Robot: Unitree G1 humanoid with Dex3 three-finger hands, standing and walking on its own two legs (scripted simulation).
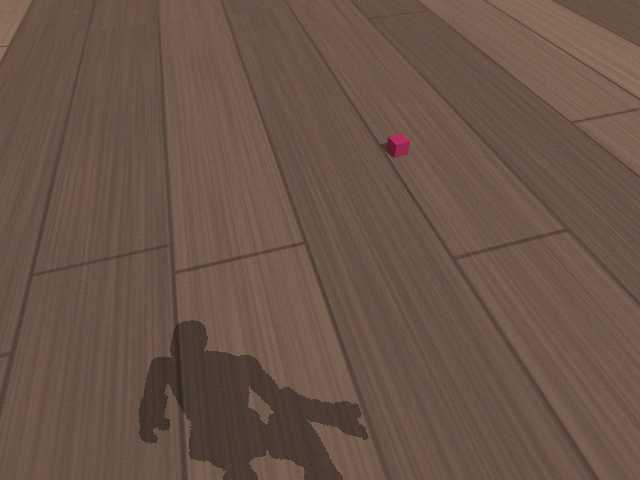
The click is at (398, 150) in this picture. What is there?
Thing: cube
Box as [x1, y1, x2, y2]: [386, 133, 409, 157]
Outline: 401,133 388,137 386,149 393,157 407,153 409,141
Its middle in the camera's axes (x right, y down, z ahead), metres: +0.40 -0.51 +2.01
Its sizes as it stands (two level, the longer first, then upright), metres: 0.080 0.080 0.080
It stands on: the floor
